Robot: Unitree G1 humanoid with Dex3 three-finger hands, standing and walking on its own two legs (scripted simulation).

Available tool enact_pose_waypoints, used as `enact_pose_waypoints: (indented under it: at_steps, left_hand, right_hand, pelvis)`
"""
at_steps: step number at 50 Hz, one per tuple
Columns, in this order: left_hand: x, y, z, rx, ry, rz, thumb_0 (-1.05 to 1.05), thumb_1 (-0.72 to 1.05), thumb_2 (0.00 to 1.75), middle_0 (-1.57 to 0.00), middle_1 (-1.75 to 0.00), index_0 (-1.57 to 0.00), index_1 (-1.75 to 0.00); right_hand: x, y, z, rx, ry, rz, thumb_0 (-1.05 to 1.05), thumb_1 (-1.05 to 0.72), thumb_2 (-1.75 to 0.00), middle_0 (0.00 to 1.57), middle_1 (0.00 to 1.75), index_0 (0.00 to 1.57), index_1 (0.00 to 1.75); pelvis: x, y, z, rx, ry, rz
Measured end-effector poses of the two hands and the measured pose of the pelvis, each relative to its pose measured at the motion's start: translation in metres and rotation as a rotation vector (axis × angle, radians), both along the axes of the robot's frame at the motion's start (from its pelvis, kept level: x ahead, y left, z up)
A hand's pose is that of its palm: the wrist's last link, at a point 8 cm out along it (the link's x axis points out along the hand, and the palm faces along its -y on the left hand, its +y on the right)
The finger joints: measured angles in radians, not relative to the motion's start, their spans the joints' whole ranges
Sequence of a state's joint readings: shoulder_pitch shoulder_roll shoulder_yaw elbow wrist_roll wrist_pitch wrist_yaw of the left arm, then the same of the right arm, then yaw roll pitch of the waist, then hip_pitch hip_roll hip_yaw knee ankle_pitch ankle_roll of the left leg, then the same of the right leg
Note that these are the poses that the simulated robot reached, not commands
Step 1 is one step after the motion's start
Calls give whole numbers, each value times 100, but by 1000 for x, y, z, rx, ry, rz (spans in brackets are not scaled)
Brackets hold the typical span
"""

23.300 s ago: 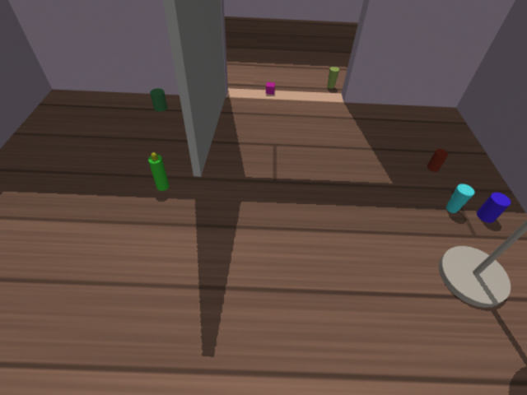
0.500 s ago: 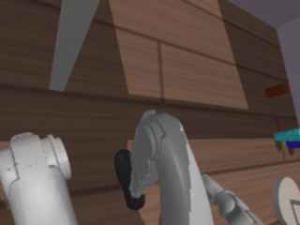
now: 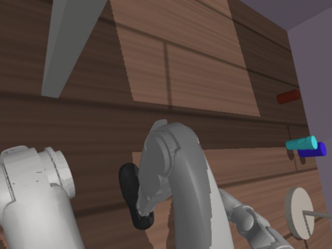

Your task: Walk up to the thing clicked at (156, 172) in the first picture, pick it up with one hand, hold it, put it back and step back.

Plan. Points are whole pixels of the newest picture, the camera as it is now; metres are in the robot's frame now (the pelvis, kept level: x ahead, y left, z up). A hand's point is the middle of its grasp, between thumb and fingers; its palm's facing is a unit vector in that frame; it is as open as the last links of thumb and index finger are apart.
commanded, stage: loosen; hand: left
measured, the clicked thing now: out of the picture +0.44 +0.29 -0.17
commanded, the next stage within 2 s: open in 0.12 s
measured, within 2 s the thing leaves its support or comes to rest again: rests again in 0.82 s
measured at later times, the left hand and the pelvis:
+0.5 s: hand out of the picture +0.45 +0.29 -0.15, palm faces +0.35 -0.93 +0.02, open 12.9 cm; pelvis +0.00 +0.00 +0.00, yaw -1 degrees
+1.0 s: hand out of the picture +0.43 +0.35 -0.08, palm faces +0.36 -0.93 -0.03, open 17.5 cm; pelvis +0.00 +0.00 +0.02, yaw +1 degrees
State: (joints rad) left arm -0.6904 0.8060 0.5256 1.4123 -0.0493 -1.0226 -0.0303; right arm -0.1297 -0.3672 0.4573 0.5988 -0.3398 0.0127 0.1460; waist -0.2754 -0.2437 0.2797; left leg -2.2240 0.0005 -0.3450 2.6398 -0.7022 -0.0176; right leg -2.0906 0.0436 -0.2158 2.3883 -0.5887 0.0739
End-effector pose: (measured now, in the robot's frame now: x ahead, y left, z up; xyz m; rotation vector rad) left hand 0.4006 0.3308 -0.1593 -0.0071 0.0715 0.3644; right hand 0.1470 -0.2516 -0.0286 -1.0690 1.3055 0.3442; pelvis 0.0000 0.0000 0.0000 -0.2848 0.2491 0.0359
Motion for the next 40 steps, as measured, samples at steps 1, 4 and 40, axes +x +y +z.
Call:
enact_pose_waypoints:
  at_steps: [1,4,40]
  left_hand:
    - [0,0,0,0,-1,0,2,-26,111,-83,-102,-77,-102]
    - [0,0,0,3,-1,0,2,-26,111,-83,-102,-77,-102]
    - [3,15,16,6,-99,34,-1,-51,10,-17,-10,-16,-9]
  right_hand:
    - [0,0,0,-1,0,2,0,-90,-90,20,30,21,30]
    - [1,1,1,-1,-1,9,0,-90,-90,20,30,21,30]
    - [-1,5,8,-16,-14,1,0,-90,-89,21,30,21,30]
  pelvis:
    - [0,0,0,-1,-1,0]
    - [0,0,0,-2,-4,-2]
    - [-3,1,2,-11,-11,-14]
